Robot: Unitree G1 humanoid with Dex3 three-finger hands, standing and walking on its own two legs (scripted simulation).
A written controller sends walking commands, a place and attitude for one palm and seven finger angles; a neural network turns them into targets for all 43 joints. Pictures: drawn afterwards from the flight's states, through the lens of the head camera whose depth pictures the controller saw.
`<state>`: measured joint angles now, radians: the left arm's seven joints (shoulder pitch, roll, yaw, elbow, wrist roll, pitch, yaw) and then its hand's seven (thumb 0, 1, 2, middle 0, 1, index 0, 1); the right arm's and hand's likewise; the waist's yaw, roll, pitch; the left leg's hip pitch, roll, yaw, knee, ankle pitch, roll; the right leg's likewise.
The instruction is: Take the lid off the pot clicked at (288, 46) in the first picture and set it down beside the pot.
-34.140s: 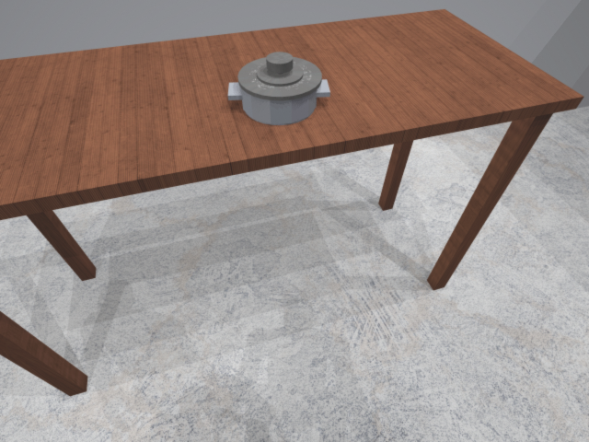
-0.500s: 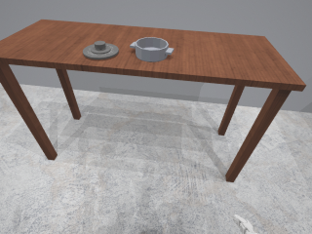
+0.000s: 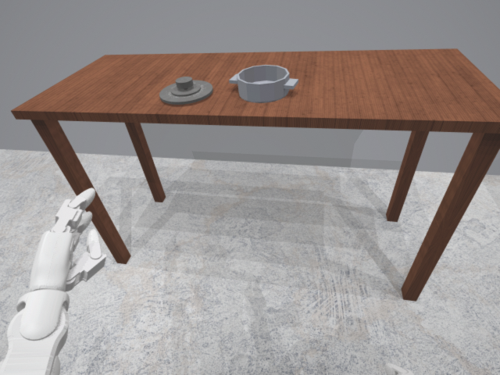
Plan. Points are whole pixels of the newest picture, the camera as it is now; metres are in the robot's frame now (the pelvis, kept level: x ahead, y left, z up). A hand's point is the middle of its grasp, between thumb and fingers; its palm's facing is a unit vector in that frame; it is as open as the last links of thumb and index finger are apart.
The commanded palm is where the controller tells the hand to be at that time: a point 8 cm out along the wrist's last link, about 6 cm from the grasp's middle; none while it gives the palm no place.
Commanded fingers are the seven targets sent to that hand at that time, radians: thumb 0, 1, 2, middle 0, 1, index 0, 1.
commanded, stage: let the arm hang, fingers relaxed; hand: left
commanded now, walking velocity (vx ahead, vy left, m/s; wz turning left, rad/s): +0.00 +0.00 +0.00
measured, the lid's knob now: (184, 82) +0.90 +0.22 +0.14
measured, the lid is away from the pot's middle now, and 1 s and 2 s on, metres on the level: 0.24 0.24 0.24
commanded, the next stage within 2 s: look to check the result in 1.02 s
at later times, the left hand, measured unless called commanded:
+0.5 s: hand out of the picture +0.05 +0.21 -0.14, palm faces -0.01 -0.95 -0.30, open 7.3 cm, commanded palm none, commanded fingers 0.00 0.90 0.90 -0.20 -0.30 -0.20 -0.30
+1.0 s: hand out of the picture +0.11 +0.19 -0.14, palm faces -0.04 -0.98 -0.21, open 7.3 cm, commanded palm none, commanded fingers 0.00 0.90 0.90 -0.20 -0.30 -0.20 -0.30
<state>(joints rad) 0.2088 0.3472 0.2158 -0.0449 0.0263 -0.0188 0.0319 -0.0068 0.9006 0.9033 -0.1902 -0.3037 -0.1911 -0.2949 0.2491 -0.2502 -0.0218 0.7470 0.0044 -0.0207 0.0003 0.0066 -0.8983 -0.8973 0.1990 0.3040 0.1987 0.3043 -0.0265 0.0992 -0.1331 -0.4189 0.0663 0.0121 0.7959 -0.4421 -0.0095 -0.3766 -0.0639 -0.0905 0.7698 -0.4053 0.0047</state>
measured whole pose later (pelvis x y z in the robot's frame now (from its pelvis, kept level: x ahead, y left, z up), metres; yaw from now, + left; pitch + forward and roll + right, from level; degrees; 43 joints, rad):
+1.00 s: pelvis +0.04 +0.01 +0.03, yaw -3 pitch +0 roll +0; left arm 0.20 0.17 0.02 1.07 0.01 0.01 0.03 0.00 0.91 0.90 -0.20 -0.30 -0.20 -0.30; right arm 0.28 -0.16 -0.03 1.09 -0.02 0.01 -0.04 0.00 -0.91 -0.90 0.19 0.30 0.19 0.30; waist -0.03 0.01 0.02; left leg -0.17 0.08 0.09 0.46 -0.28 -0.03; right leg -0.15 -0.03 -0.05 0.43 -0.28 0.02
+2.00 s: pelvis +0.03 +0.00 +0.03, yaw -3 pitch +0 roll +0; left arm 0.26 0.15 0.02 1.12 0.01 0.00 0.04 0.00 0.91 0.90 -0.20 -0.30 -0.20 -0.30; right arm 0.28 -0.14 -0.04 1.12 -0.01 0.01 -0.04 0.00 -0.91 -0.90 0.19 0.30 0.19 0.30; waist -0.03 0.02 0.02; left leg -0.18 0.09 0.09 0.45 -0.26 -0.04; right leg -0.16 -0.02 -0.05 0.43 -0.26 0.01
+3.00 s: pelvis +0.03 +0.01 +0.03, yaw -3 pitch -1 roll +0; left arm 0.20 0.22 0.02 1.11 0.01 -0.01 0.02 0.00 0.90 0.90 -0.20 -0.30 -0.20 -0.30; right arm 0.23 -0.21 -0.04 1.11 -0.01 0.00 -0.03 0.00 -0.90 -0.90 0.20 0.30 0.20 0.30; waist -0.02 0.01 0.03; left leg -0.15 0.08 0.09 0.41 -0.23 -0.03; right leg -0.14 -0.03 -0.05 0.39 -0.23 0.02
